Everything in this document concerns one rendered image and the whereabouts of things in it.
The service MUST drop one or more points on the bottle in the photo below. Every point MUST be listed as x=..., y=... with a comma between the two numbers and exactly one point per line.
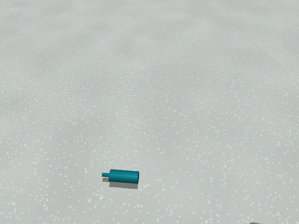
x=124, y=176

